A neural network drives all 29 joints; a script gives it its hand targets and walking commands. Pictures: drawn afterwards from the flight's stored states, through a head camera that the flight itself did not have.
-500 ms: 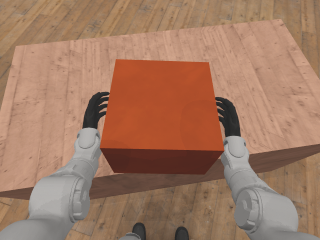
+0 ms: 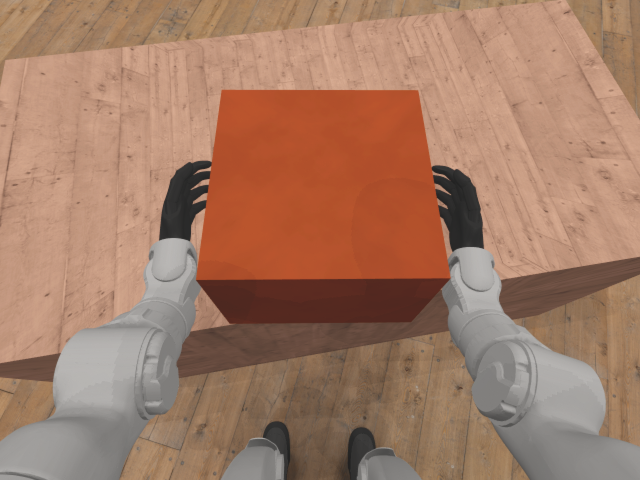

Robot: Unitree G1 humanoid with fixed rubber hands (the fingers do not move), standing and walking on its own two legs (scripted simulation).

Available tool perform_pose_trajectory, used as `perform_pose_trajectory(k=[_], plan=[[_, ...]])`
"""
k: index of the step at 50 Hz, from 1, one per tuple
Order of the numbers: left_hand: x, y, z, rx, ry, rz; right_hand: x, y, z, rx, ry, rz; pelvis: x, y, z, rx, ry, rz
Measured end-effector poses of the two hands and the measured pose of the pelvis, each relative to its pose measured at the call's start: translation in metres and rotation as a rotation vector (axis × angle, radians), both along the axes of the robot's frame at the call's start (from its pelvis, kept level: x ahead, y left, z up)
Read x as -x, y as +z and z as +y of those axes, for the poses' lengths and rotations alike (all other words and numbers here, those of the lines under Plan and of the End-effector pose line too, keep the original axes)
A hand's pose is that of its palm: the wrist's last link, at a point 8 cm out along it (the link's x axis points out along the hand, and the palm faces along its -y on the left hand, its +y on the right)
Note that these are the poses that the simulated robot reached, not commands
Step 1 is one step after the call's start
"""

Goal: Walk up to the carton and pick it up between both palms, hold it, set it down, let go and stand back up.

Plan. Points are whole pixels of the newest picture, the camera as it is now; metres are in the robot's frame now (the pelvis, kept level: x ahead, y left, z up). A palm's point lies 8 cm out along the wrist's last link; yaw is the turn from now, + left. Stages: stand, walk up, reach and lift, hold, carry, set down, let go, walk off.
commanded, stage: set down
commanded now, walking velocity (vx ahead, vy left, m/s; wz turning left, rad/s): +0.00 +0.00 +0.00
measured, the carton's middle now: (320, 211) +0.47 +0.01 -0.07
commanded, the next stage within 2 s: none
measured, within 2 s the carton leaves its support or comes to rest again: neither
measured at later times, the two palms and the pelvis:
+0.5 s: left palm (179, 231) +0.41 +0.19 -0.03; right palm (458, 239) +0.41 -0.17 -0.03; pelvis -0.01 +0.00 -0.01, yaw +0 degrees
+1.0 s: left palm (179, 230) +0.41 +0.19 -0.03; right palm (457, 239) +0.41 -0.17 -0.04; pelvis -0.01 +0.00 -0.01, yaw +0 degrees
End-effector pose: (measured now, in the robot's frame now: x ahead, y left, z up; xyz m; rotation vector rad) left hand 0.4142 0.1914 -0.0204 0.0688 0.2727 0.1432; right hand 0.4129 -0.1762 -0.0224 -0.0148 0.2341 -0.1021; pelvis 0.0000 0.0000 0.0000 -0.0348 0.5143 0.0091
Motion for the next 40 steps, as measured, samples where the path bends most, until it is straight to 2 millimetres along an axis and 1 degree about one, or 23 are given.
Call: perform_pose_trajectory(k=[13, 25, 40], plan=[[0.001, -0.004, 0.001, 0.005, -0.002, -0.017, 0.002, -0.004, 0.001, -0.019, -0.009, -0.005, 0.006, -0.004, 0.003, -0.001, -0.005, 0.008], [0.002, -0.010, 0.002, 0.002, -0.016, -0.024, 0.004, -0.010, 0.003, -0.019, -0.004, 0.004, 0.006, -0.006, 0.003, -0.001, -0.002, 0.015], [0.001, -0.010, 0.003, -0.007, -0.017, -0.024, 0.003, -0.012, 0.002, -0.032, -0.008, -0.010, 0.006, -0.008, 0.002, -0.003, -0.001, 0.011]])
